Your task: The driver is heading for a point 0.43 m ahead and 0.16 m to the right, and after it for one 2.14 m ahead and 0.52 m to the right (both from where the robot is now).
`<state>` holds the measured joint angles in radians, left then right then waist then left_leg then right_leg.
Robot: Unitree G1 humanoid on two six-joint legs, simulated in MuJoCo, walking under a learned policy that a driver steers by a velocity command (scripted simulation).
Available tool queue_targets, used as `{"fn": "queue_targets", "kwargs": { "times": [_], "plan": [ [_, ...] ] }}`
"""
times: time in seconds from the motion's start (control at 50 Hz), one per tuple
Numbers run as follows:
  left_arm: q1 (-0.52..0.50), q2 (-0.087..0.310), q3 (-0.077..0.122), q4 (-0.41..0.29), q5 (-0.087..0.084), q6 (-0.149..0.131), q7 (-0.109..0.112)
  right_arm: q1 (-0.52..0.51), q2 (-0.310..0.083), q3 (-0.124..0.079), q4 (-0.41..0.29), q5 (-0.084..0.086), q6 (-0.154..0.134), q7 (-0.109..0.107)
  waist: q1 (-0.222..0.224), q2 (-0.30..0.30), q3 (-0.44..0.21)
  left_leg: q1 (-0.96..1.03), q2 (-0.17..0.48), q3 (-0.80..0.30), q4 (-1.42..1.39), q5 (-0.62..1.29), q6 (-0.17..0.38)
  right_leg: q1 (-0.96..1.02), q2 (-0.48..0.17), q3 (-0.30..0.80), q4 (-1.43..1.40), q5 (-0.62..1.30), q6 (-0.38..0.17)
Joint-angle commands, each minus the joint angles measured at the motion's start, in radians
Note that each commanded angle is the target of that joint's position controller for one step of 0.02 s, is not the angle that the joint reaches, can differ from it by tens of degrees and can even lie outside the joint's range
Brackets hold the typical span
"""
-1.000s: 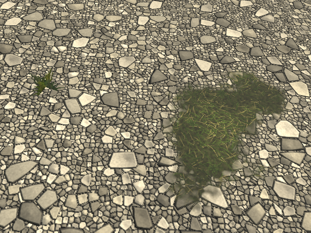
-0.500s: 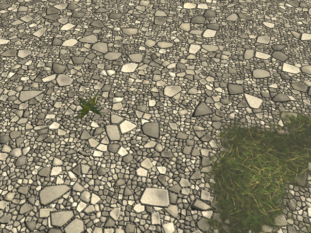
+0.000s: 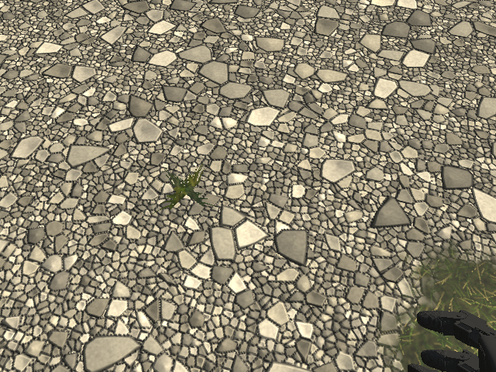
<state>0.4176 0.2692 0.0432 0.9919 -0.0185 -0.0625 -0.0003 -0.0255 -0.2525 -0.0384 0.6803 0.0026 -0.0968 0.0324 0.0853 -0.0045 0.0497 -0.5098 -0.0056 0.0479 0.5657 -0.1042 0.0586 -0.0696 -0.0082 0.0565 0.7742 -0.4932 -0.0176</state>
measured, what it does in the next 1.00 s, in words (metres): walks ahead, turning right: right foot, then left foot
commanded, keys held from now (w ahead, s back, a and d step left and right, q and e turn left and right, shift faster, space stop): w+e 0.70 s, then w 0.30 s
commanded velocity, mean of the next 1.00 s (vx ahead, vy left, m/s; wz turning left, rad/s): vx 0.50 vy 0.00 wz -0.43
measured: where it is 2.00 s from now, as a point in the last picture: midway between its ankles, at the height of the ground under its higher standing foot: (394, 190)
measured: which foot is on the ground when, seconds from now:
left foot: down 0.00-0.50, up 0.52-0.98, down 1.00-1.00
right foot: up 0.00-0.46, down 0.48-1.00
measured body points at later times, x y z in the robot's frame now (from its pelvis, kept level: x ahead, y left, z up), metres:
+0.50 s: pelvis +0.27 -0.06 -0.01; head +0.31 -0.08 +0.44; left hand +0.53 +0.13 -0.09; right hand +0.23 -0.35 -0.14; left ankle +0.12 +0.11 -0.71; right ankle +0.36 -0.17 -0.72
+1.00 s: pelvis +0.56 -0.14 +0.00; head +0.58 -0.16 +0.45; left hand +0.72 +0.11 -0.11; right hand +0.65 -0.46 -0.07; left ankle +0.72 -0.11 -0.72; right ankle +0.37 -0.17 -0.72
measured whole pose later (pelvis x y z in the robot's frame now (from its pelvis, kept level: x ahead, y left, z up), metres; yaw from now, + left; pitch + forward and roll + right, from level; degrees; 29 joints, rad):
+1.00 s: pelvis +0.56 -0.14 +0.00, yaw -28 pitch +3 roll +0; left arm 0.38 0.30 0.07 0.79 -0.01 -0.04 0.01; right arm 0.04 -0.27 -0.04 0.71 0.00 -0.12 0.04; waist 0.07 0.02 0.00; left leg -0.48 0.00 0.01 0.48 -0.04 0.04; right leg 0.00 0.07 0.14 0.46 -0.47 -0.06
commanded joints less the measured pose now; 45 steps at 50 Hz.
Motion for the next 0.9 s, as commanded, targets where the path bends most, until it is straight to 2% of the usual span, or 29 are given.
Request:
{"fn": "queue_targets", "kwargs": {
  "times": [0.02, 0.04, 0.06, 0.08, 0.12, 0.16, 0.2, 0.24, 0.28, 0.36, 0.4, 0.44, 0.46, 0.48, 0.5, 0.52, 0.54, 0.56, 0.58, 0.6, 0.62, 0.68, 0.72, 0.78, 0.84, 0.9],
  "plan": [
    [-0.042, 0.165, 0.029, -0.113, -0.039, -0.041, -0.005, 0.382, -0.169, -0.058, 0.048, -0.003, 0.010, -0.017, -0.211, 0.163, -0.292, 0.813, 0.392, -0.567, -0.232, -0.135, 0.199, -0.669, -0.030, 0.074, 0.551, -0.015, -0.021],
    [-0.097, 0.154, 0.029, -0.126, -0.036, -0.041, 0.001, 0.309, -0.146, -0.050, 0.043, -0.004, 0.006, -0.019, -0.178, 0.096, -0.195, 0.655, 0.351, -0.447, -0.265, -0.063, 0.172, -0.647, -0.077, 0.048, 0.508, 0.072, -0.019],
    [-0.118, 0.138, 0.033, -0.129, -0.020, -0.032, 0.006, 0.257, -0.118, -0.044, 0.047, -0.009, 0.000, -0.015, -0.145, 0.076, -0.126, 0.526, 0.316, -0.359, -0.305, -0.012, 0.157, -0.612, -0.103, 0.040, 0.459, 0.121, -0.015],
    [-0.091, 0.118, 0.037, -0.123, -0.016, -0.016, 0.008, 0.222, -0.098, -0.039, 0.050, -0.017, -0.009, -0.012, -0.105, 0.098, -0.100, 0.437, 0.288, -0.285, -0.347, 0.002, 0.143, -0.549, -0.130, 0.047, 0.430, 0.160, -0.015],
    [-0.065, 0.065, 0.031, -0.122, -0.018, 0.013, 0.008, 0.191, -0.088, -0.043, 0.064, -0.014, -0.023, -0.008, -0.071, 0.100, -0.068, 0.343, 0.276, -0.207, -0.415, 0.007, 0.148, -0.502, -0.144, 0.043, 0.396, 0.187, -0.009],
    [-0.106, 0.059, 0.034, -0.149, -0.012, 0.031, 0.010, 0.183, -0.109, -0.051, 0.081, -0.015, -0.032, -0.013, -0.058, 0.086, -0.030, 0.312, 0.281, -0.135, -0.455, 0.043, 0.150, -0.550, -0.151, 0.052, 0.353, 0.251, 0.001],
    [-0.154, 0.063, 0.037, -0.173, -0.006, 0.034, 0.006, 0.198, -0.124, -0.058, 0.097, -0.021, -0.032, -0.024, -0.063, 0.068, -0.013, 0.335, 0.275, -0.066, -0.465, 0.081, 0.146, -0.606, -0.152, 0.064, 0.272, 0.358, 0.011],
    [-0.201, 0.058, 0.034, -0.190, -0.002, 0.026, -0.008, 0.206, -0.137, -0.061, 0.107, -0.020, -0.028, -0.033, -0.074, 0.057, -0.005, 0.352, 0.252, 0.015, -0.466, 0.115, 0.127, -0.601, -0.142, 0.042, 0.150, 0.478, 0.013],
    [-0.277, 0.047, 0.025, -0.216, 0.000, 0.019, -0.024, 0.226, -0.156, -0.066, 0.115, -0.016, -0.022, -0.040, -0.102, 0.043, 0.013, 0.363, 0.243, 0.076, -0.468, 0.128, 0.111, -0.576, -0.129, -0.007, 0.033, 0.557, 0.009],
    [-0.403, 0.049, 0.017, -0.283, 0.001, 0.020, -0.047, 0.302, -0.193, -0.080, 0.145, 0.005, 0.002, -0.046, -0.151, 0.028, 0.050, 0.504, 0.287, 0.118, -0.428, 0.148, 0.099, -0.618, -0.111, -0.061, -0.094, 0.513, -0.018],
    [-0.424, 0.063, 0.021, -0.313, 0.000, 0.022, -0.057, 0.316, -0.211, -0.087, 0.153, 0.016, 0.020, -0.047, -0.145, 0.041, 0.050, 0.581, 0.310, 0.134, -0.367, 0.254, 0.084, -0.621, -0.089, -0.091, -0.124, 0.417, -0.045],
    [-0.368, 0.097, 0.040, -0.323, -0.002, 0.026, -0.060, 0.296, -0.240, -0.095, 0.146, 0.023, 0.036, -0.053, -0.096, 0.080, -0.012, 0.615, 0.309, 0.162, -0.222, 0.597, 0.059, -0.501, -0.022, -0.154, -0.127, 0.307, -0.083],
    [-0.256, 0.130, 0.061, -0.301, -0.006, 0.028, -0.057, 0.279, -0.246, -0.095, 0.140, 0.026, 0.046, -0.055, -0.029, 0.085, -0.076, 0.597, 0.288, 0.185, -0.062, 0.735, 0.039, -0.355, 0.028, -0.185, -0.152, 0.292, -0.110],
    [-0.082, 0.194, 0.098, -0.255, -0.010, 0.030, -0.045, 0.279, -0.228, -0.085, 0.134, 0.024, 0.051, -0.058, 0.056, 0.062, -0.168, 0.492, 0.242, 0.210, 0.171, 0.704, 0.001, -0.096, 0.075, -0.178, -0.206, 0.346, -0.148],
    [0.037, 0.303, 0.130, -0.233, -0.013, 0.040, -0.022, 0.313, -0.151, -0.057, 0.107, -0.015, 0.040, -0.059, 0.065, -0.125, -0.256, 0.204, 0.180, 0.212, 0.514, 0.185, -0.053, 0.196, -0.120, 0.135, -0.213, 0.399, -0.220],
    [-0.029, 0.357, 0.128, -0.271, -0.012, 0.028, -0.028, 0.365, -0.060, -0.026, 0.053, -0.012, 0.004, -0.046, -0.040, -0.288, -0.396, -0.171, -0.039, 0.013, 0.819, -0.492, -0.103, 0.457, -0.317, 0.731, -0.408, 0.148, -0.425],
    [-0.014, 0.262, 0.100, -0.286, -0.004, 0.016, -0.038, 0.239, -0.162, -0.044, 0.040, 0.029, -0.033, -0.031, 0.040, -0.124, -0.389, -0.283, 0.008, -0.141, 0.859, -0.454, -0.076, 0.454, -0.325, 0.735, -0.503, 0.113, -0.378],
    [-0.040, 0.216, 0.088, -0.280, 0.001, 0.004, -0.037, 0.180, -0.172, -0.046, 0.019, 0.051, -0.050, -0.026, 0.031, -0.093, -0.260, -0.331, 0.048, -0.128, 0.817, -0.372, -0.049, 0.352, -0.295, 0.590, -0.496, 0.174, -0.338],
    [-0.105, 0.185, 0.078, -0.289, -0.001, -0.003, -0.037, 0.179, -0.158, -0.043, 0.028, 0.033, -0.055, -0.035, -0.019, -0.001, -0.175, -0.282, 0.096, -0.128, 0.725, -0.296, -0.044, 0.195, -0.251, 0.469, -0.489, 0.285, -0.304],
    [-0.166, 0.147, 0.067, -0.303, 0.003, -0.004, -0.032, 0.184, -0.171, -0.052, 0.038, 0.005, -0.049, -0.042, -0.057, -0.006, -0.138, -0.207, 0.125, -0.130, 0.639, -0.253, -0.050, 0.072, -0.215, 0.380, -0.496, 0.386, -0.284],
    [-0.197, 0.135, 0.060, -0.323, 0.015, -0.005, -0.026, 0.202, -0.174, -0.056, 0.041, -0.002, -0.037, -0.040, -0.085, -0.027, -0.120, -0.144, 0.139, -0.134, 0.608, -0.223, -0.055, -0.008, -0.191, 0.341, -0.517, 0.449, -0.281],
    [-0.182, 0.160, 0.068, -0.328, 0.009, -0.010, -0.010, 0.196, -0.141, -0.052, 0.029, -0.015, -0.008, -0.041, -0.101, -0.017, -0.095, -0.113, 0.128, -0.110, 0.478, -0.159, -0.097, -0.104, -0.160, 0.261, -0.553, 0.587, -0.288],
    [-0.154, 0.175, 0.071, -0.319, 0.005, -0.009, 0.004, 0.133, -0.119, -0.043, 0.008, -0.017, -0.002, -0.040, -0.084, -0.022, -0.070, -0.137, 0.114, -0.098, 0.342, -0.041, -0.122, -0.121, -0.135, 0.206, -0.560, 0.615, -0.269],
    [-0.118, 0.159, 0.065, -0.303, 0.003, -0.004, 0.012, 0.045, -0.086, -0.026, -0.008, -0.012, -0.010, -0.026, -0.038, -0.060, -0.058, -0.067, 0.079, -0.077, 0.109, 0.176, -0.123, -0.142, -0.085, 0.128, -0.551, 0.561, -0.214],
    [-0.057, 0.163, 0.063, -0.275, 0.002, -0.004, 0.009, -0.033, -0.092, -0.022, -0.030, 0.003, -0.020, -0.009, 0.004, -0.074, -0.030, -0.038, 0.056, -0.071, 0.004, 0.255, -0.104, -0.110, -0.117, 0.158, -0.542, 0.476, -0.203],
    [-0.020, 0.166, 0.064, -0.254, 0.001, 0.004, 0.011, -0.064, -0.121, -0.029, -0.051, 0.003, -0.031, 0.005, 0.009, -0.079, -0.011, -0.091, 0.048, -0.080, -0.058, 0.164, -0.062, 0.020, -0.176, 0.216, -0.477, 0.513, -0.196]
  ]
}}
Velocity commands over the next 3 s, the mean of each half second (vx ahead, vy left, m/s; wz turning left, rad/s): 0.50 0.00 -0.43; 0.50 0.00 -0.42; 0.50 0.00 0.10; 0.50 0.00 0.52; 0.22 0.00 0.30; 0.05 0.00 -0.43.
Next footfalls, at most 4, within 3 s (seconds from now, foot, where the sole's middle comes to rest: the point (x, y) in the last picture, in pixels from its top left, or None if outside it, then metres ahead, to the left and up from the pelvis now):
0.48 right None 0.40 -0.19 -0.76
1.00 left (323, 258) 0.76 -0.12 -0.76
1.48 right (434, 227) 0.89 -0.46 -0.76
2.00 left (360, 142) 1.22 -0.26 -0.76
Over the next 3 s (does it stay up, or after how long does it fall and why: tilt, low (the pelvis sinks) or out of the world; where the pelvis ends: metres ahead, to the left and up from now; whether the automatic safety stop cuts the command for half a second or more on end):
stays up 1.30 -0.31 0.02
